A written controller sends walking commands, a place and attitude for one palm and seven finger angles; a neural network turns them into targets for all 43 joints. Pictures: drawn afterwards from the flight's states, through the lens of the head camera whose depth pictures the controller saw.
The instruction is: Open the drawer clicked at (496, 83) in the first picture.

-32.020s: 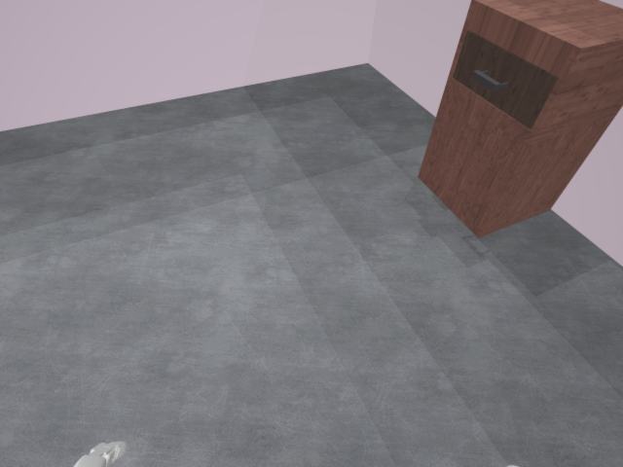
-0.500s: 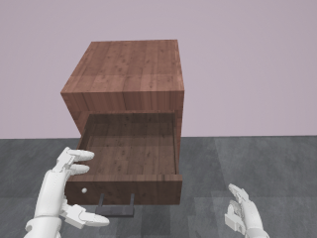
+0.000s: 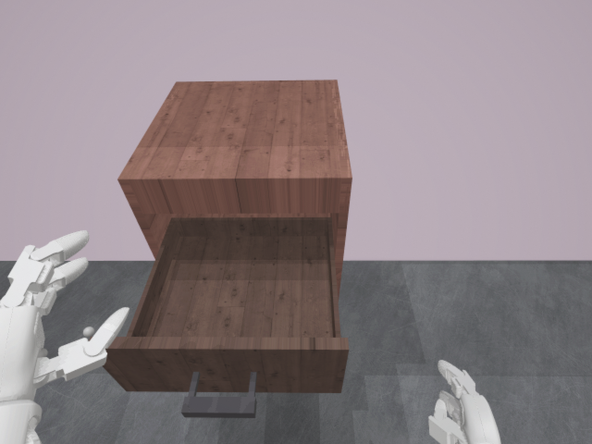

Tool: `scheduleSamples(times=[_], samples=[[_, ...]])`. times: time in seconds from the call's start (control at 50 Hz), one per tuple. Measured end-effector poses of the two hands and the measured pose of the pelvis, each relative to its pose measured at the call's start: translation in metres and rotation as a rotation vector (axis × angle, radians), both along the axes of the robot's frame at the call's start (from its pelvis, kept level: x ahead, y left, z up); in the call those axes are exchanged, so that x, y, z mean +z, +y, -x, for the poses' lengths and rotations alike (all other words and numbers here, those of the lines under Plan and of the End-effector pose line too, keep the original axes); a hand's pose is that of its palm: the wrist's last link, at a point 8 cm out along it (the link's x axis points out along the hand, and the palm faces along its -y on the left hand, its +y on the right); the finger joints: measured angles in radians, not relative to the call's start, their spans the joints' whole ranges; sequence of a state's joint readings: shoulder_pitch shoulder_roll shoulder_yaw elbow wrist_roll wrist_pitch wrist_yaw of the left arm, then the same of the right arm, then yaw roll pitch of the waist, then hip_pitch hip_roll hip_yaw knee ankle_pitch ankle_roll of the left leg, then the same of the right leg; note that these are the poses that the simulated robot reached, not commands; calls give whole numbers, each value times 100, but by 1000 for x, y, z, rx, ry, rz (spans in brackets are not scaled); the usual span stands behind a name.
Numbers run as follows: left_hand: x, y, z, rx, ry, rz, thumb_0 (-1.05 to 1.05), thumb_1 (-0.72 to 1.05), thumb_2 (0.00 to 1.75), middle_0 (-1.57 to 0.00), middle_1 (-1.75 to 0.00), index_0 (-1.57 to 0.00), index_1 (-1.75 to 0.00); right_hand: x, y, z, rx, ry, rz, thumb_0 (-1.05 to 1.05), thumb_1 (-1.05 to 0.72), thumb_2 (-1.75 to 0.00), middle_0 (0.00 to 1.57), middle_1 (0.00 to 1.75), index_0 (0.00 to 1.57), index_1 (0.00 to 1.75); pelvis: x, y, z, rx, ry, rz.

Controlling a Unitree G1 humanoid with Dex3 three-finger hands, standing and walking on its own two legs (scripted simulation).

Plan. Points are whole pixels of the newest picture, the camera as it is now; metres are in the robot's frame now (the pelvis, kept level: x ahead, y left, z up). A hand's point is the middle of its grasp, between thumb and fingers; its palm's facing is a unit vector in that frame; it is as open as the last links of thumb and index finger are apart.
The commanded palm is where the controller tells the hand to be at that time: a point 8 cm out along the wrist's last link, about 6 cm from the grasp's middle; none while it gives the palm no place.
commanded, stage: draw the hand back to the body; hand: left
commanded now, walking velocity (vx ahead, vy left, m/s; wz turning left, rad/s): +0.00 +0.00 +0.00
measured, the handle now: (222, 392) +0.23 +0.16 -0.14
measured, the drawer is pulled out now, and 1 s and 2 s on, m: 0.30 0.30 0.30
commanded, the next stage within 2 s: step back with the hand held close in 0.34 s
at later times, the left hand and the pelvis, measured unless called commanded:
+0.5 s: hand (75, 328) +0.17 +0.24 +0.16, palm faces +0.42 -0.81 -0.42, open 7.4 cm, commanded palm +0.12 +0.28 +0.18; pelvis +0.00 +0.00 +0.00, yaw +1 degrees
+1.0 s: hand (43, 377) +0.13 +0.24 +0.16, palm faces +0.35 -0.80 -0.49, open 7.4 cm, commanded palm +0.07 +0.29 +0.18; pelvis -0.06 +0.00 -0.01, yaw +1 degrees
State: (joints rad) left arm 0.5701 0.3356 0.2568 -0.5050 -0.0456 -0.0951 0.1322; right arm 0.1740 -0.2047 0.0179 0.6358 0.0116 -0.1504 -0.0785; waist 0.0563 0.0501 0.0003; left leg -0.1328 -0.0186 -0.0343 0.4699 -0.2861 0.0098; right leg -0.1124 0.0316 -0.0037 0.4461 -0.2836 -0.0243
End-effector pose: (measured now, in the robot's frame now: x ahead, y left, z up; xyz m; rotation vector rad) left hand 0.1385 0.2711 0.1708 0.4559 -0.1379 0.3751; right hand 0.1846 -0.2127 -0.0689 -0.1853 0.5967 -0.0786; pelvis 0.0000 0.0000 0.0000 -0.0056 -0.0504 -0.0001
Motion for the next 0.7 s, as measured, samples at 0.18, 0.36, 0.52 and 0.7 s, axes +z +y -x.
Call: scheduleSamples(times=[0.18, 0.36, 0.52, 0.7], samples=[[3, 8, 4, 34, -21, 7, 0, 66, 80, -23, -44, -23, -45, 5, 5, -10, 16, -22, -12, 1, -91, -90, 20, 30, 20, 30, 0, 1, 1, 2, 3, -1], [-1, 3, 6, 23, -1, 20, 1, 84, 88, -22, -33, -22, -33, 3, 4, -6, 25, -10, -4, 1, -91, -90, 20, 30, 20, 30, 0, -1, 2, 7, 3, 0], [17, 6, 4, 26, -50, -59, 1, 88, 89, -22, -30, -22, -30, -2, -1, 1, 22, 18, -3, 1, -91, -90, 20, 30, 20, 30, 0, -4, 4, 15, 12, 8], [-6, 5, -2, -46, 53, -48, 1, 89, 90, -21, -30, -21, -30, -7, -22, 29, -81, 116, 27, 1, -91, -90, 20, 30, 20, 30, -1, 3, 18, 0, 64, 12]])
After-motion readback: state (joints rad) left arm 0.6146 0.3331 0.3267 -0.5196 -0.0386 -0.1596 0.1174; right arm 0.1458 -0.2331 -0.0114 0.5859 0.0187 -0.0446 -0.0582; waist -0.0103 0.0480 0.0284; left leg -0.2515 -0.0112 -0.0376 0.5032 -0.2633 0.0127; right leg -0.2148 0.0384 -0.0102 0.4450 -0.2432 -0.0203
